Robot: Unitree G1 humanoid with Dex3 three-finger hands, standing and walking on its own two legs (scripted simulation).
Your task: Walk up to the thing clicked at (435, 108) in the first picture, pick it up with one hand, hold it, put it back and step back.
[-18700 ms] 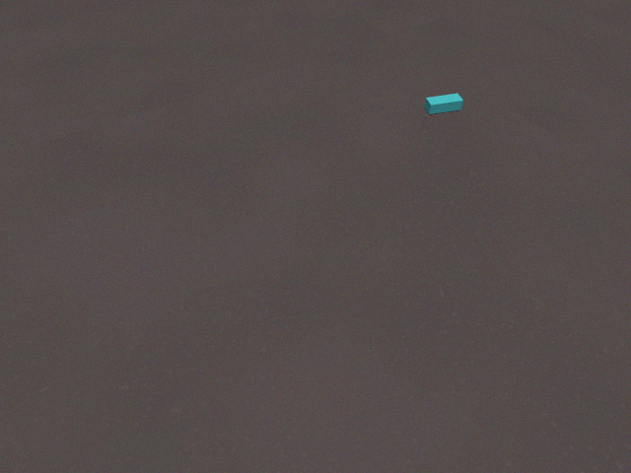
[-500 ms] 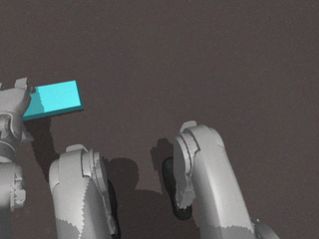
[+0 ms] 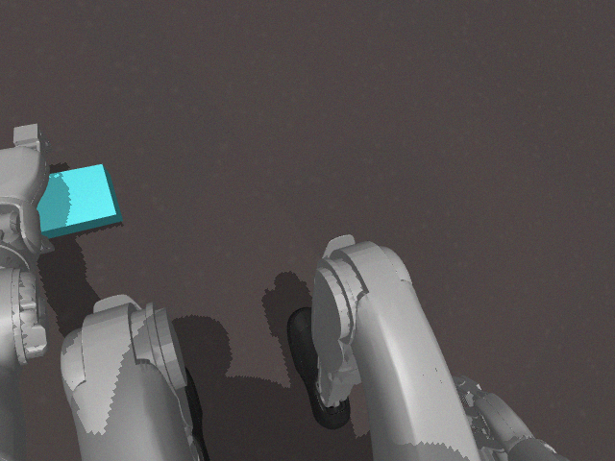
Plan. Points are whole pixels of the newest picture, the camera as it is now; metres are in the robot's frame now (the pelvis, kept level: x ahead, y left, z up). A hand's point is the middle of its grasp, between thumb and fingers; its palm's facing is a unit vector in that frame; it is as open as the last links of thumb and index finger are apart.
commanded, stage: rest palm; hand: left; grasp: from above
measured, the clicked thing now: (43, 208) +0.46 +0.27 -0.28
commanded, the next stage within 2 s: close in 0.64 s
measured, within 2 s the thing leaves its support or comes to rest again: neither
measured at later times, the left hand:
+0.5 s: hand (37, 204) +0.46 +0.26 -0.25, palm faces -0.44 -0.10 -0.89, open 14.1 cm
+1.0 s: hand (50, 204) +0.47 +0.25 -0.26, palm faces -0.44 -0.08 -0.89, open 13.2 cm
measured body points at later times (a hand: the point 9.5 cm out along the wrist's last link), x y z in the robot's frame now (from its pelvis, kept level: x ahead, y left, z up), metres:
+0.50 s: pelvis +0.00 +0.01 -0.01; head +0.28 +0.10 +0.33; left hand +0.48 +0.27 -0.20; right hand +0.02 -0.25 -0.08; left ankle +0.07 +0.12 -0.28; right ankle +0.11 -0.11 -0.28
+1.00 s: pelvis +0.00 +0.01 -0.01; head +0.28 +0.10 +0.32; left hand +0.48 +0.25 -0.21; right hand +0.01 -0.25 -0.07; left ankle +0.07 +0.12 -0.28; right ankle +0.11 -0.11 -0.28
